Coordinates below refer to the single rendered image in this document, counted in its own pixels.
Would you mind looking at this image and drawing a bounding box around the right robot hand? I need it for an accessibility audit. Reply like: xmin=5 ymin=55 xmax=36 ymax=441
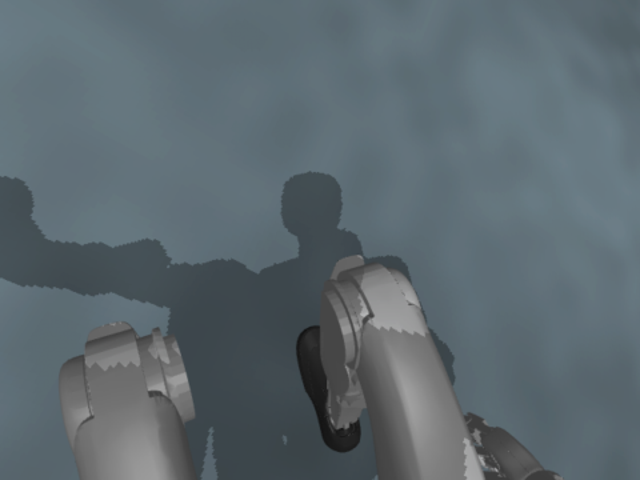
xmin=464 ymin=412 xmax=545 ymax=480

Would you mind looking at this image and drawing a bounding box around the right robot foot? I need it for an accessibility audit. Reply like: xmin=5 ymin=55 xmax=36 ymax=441
xmin=296 ymin=326 xmax=361 ymax=453

